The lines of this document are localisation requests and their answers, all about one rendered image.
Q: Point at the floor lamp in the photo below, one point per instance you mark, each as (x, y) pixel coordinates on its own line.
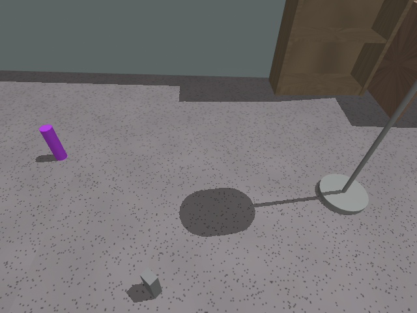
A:
(344, 194)

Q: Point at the bookshelf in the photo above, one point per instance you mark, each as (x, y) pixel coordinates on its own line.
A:
(333, 47)

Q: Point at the desk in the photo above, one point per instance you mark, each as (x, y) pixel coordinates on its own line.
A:
(397, 71)

